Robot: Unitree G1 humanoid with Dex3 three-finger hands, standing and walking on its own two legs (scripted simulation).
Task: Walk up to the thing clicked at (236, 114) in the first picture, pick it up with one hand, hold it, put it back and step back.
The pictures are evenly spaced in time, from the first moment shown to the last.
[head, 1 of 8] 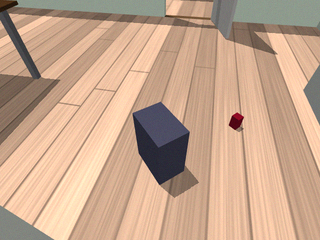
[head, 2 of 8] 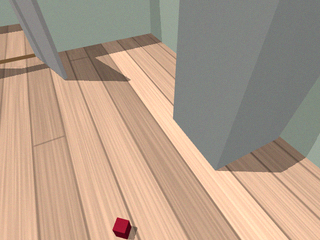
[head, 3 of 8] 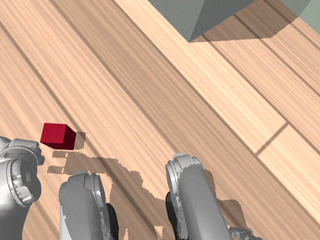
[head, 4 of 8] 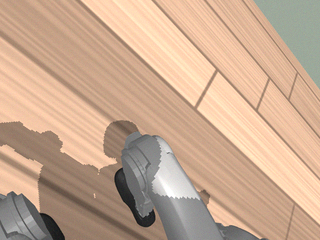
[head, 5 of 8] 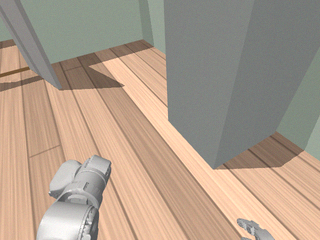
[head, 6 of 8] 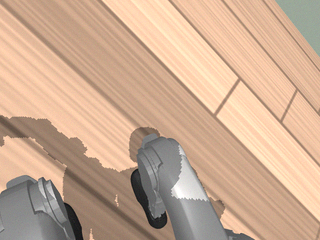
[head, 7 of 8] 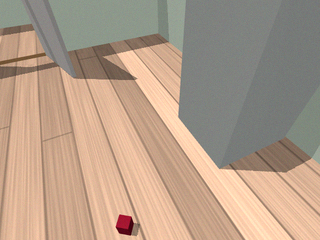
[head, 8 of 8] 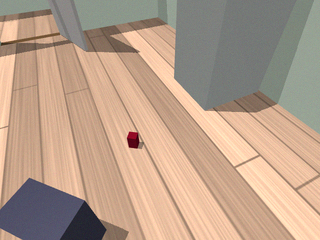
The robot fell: no
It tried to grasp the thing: yes
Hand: left
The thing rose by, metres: 0.64
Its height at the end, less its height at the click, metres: +0.00
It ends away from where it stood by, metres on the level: 0.02
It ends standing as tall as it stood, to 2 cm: yes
